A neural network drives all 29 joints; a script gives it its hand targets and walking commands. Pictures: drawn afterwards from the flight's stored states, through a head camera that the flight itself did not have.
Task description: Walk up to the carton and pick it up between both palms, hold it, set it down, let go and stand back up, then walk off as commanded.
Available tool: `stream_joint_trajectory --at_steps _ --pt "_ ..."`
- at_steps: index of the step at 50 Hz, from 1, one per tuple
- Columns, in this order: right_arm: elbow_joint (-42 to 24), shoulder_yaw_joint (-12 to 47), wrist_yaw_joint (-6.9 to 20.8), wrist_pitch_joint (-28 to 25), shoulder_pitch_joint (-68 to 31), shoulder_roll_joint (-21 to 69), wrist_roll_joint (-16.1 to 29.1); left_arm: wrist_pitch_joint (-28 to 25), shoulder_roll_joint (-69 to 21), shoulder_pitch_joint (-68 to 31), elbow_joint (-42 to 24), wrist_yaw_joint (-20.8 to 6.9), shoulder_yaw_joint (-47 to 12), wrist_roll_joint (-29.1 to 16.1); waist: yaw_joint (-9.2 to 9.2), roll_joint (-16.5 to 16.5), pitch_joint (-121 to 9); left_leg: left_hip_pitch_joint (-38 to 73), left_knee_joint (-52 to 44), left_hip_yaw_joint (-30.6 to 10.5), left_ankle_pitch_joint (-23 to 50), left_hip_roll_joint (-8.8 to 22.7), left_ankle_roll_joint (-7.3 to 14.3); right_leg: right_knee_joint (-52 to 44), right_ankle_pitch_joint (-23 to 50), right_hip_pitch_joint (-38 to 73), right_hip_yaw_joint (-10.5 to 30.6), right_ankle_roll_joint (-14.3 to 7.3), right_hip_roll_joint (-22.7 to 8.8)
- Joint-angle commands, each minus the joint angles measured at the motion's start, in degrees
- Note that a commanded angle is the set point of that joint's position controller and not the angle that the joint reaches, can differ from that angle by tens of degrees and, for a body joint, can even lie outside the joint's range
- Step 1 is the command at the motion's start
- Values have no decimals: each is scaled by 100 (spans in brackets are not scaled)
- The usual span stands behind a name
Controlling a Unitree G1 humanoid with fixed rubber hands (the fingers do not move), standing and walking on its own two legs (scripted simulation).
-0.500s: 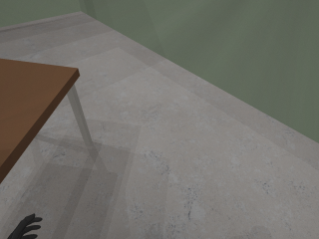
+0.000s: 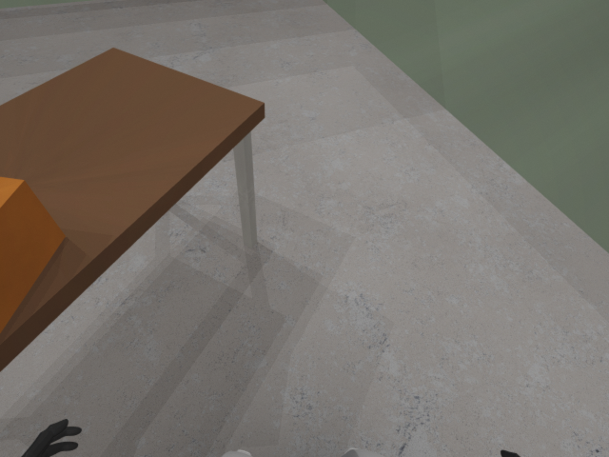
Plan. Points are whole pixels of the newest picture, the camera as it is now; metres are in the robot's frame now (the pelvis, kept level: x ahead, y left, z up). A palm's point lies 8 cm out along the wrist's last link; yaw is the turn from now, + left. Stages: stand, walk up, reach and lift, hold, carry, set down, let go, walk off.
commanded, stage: walk up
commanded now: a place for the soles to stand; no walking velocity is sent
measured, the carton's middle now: out of the picture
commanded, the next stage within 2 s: none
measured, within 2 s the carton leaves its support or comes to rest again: neither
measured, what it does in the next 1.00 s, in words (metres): steps on the spot, turning left: left foot, then right foot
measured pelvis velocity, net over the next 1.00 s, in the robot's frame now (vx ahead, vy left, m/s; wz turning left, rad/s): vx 0.06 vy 0.01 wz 0.56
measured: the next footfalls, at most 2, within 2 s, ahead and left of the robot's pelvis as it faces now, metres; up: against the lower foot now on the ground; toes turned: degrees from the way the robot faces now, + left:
left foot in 0.32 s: +0.08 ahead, +0.12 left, +0.00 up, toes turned +7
right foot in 0.54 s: +0.16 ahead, -0.10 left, +0.00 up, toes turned +10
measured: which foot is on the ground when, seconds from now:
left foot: down 0.00-0.02, up 0.04-0.30, down 0.32-0.56, up 0.58-0.86, down 0.88-1.00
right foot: down 0.00-0.34, up 0.36-0.52, down 0.54-1.00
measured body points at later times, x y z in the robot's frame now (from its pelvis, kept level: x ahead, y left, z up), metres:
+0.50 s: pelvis +0.06 -0.01 -0.01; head +0.12 +0.01 +0.43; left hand +0.07 +0.34 -0.10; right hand +0.26 -0.28 -0.11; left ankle +0.04 +0.12 -0.71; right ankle +0.08 -0.11 -0.69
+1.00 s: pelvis +0.06 +0.01 -0.02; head +0.12 +0.04 +0.42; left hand -0.03 +0.35 -0.11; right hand +0.33 -0.20 -0.11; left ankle +0.03 +0.13 -0.71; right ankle +0.12 -0.10 -0.68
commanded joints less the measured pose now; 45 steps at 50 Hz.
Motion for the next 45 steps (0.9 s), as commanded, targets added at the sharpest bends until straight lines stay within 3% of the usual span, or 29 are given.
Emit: stream_joint_trajectory --at_steps 1,2,3,5,8,10,13,15,16,17,18,19,20,22,24,26,27,28,29,30,32,34,35,38,40,42,43,44,45 --pt "-703 -295 -276 -168 -592 -632 75 -251 1962 929 -188 199 509 274 544 -853 -931 -2250 420 459 -314 -464 260 -2798 255 2757 2826 -370 -2079" --pt "-416 -418 -336 -82 -368 -1159 21 -199 2024 407 -212 176 582 234 299 -456 -993 -2110 1187 642 -768 288 70 -2866 24 2295 3108 -510 -2987" --pt "-326 -481 -307 -70 -475 -1515 -10 -168 1833 126 -306 156 573 234 281 -25 -754 -1832 1358 711 -660 548 52 -2767 73 1913 2757 -657 -2917" --pt "-261 -515 -212 -97 -439 -1445 50 -141 1594 -72 -317 183 473 193 155 -236 -319 -1687 1390 747 -185 770 43 -2685 797 1796 1748 -541 -2367" --pt "-195 -469 -130 -117 -435 -1302 50 -104 1410 146 -326 147 435 179 277 -626 -447 -1549 1073 1162 -204 752 87 -1819 3256 2494 681 -630 -1967" --pt "-280 -403 -128 -121 -602 -1183 67 -63 1497 296 -318 126 445 156 347 -756 -693 -1437 809 1318 -389 738 147 -1373 4230 2818 378 -758 -2010" --pt "-296 -371 -132 -162 -688 -1159 87 2 1610 233 -400 96 455 116 351 -856 -816 -1035 190 1544 -534 669 273 -1011 4144 2621 178 -874 -2192" --pt "-204 -432 -160 -212 -288 -1284 43 37 1633 -76 -493 78 425 84 64 -869 -940 -205 -545 1560 -376 447 464 -439 4032 1975 -110 -727 -2163" --pt "-92 -497 -197 -267 250 -1412 -22 58 1513 -134 -534 85 383 36 -236 -473 -1237 685 -1328 1161 -27 165 709 715 3841 1472 -375 -487 -1725" --pt "-177 -612 -253 -306 331 -1928 -72 102 1198 -362 -663 78 297 -73 -405 943 -1038 1148 -1522 -565 2134 574 1269 2047 2596 194 -384 -33 -828" --pt "-243 -734 -319 -286 254 -2325 -31 112 984 -742 -932 71 187 -85 -490 1862 -944 1827 -1851 -2679 2960 1315 1981 2644 -914 -1402 12 201 195" --pt "-241 -778 -349 -257 325 -2233 53 88 1138 -847 -961 87 186 -31 -469 1370 -913 1965 -1909 -3154 2994 1575 2144 2681 -1768 -1579 771 156 204" --pt "-309 -752 -418 -226 214 -2064 60 41 1201 -635 -824 81 163 -36 -359 1046 -848 2032 -1686 -2807 3213 1541 2083 2489 -1730 -1546 937 127 48" --pt "-396 -667 -519 -180 -15 -1805 26 -58 1148 -421 -702 122 131 1 -251 1088 -588 1782 -1190 -2315 4378 1327 1845 1858 -1531 -1496 1091 66 -63" --pt "-488 -614 -546 -165 -132 -1643 -22 -84 1053 -110 -589 185 132 -39 -187 1387 -688 1394 -966 -2191 5307 1253 1786 1255 -1296 -991 1137 45 -45" --pt "-620 -620 -521 -135 -416 -1671 -29 -132 1064 279 -445 241 165 -39 66 1340 -722 653 -671 -2092 5221 1043 1599 152 -589 14 1109 -1 62" --pt "-735 -576 -490 -108 -762 -1581 8 -164 1146 749 -292 276 200 9 377 1003 -822 -238 -309 -1574 4294 680 1217 -1018 450 1274 1153 -39 8" --pt "-811 -447 -443 -115 -919 -1114 90 -162 1772 1110 -185 338 388 174 639 -485 -1018 -1505 837 -293 2337 -57 570 -1934 1378 2486 2456 -369 -1409" --pt "-559 -465 -484 -25 -509 -1131 98 -89 2087 680 -149 310 478 151 312 -1040 -1040 -1808 1424 554 -751 -180 216 -2279 2503 2324 2833 -561 -2785" --pt "-403 -562 -503 43 -538 -1563 52 -47 1937 236 -211 263 474 144 228 -408 -891 -1592 2007 642 -1039 303 139 -2023 2834 1941 2681 -780 -3039" --pt "-350 -572 -410 29 -464 -1552 48 3 1671 7 -310 297 403 100 91 -203 -545 -1601 2499 761 -786 511 128 -1767 3280 1729 1790 -887 -2672" --pt "-263 -587 -322 36 -262 -1465 32 -8 1558 12 -389 283 378 116 40 -566 -428 -1617 2253 932 -462 649 86 -1490 3544 1976 1113 -805 -2273" --pt "-258 -568 -296 17 -361 -1425 30 -12 1535 129 -390 266 367 123 157 -709 -417 -1604 1972 1069 -439 678 67 -1363 3831 2097 944 -805 -2148" --pt "-377 -522 -281 -37 -768 -1314 33 -11 1688 470 -358 239 416 143 388 -842 -631 -1629 1328 1264 -840 711 121 -976 4466 2528 798 -1063 -2273" --pt "-344 -525 -274 -90 -714 -1332 45 10 1826 398 -402 210 456 142 347 -919 -764 -1221 881 1375 -857 693 172 -847 4363 2259 688 -1082 -2410" --pt "-218 -566 -277 -144 -383 -1359 40 43 1859 103 -457 179 445 134 144 -1079 -859 -742 344 1467 -614 562 262 -619 3901 1825 488 -975 -2444" --pt "-156 -605 -275 -188 -78 -1425 16 56 1854 -110 -517 173 426 112 -67 -1023 -939 -228 -289 1397 -210 457 393 -204 3439 1419 250 -804 -2286" --pt "-21 -662 -304 -266 438 -1563 -46 74 1619 -144 -540 173 369 77 -334 -410 -1319 600 -1022 845 135 189 671 1035 3055 1029 -59 -498 -1745" --pt "-153 -785 -373 -286 197 -2185 -128 126 1284 -347 -679 150 280 -41 -361 1396 -988 754 -1406 -1313 1917 845 1242 2188 1370 -360 -171 27 -635"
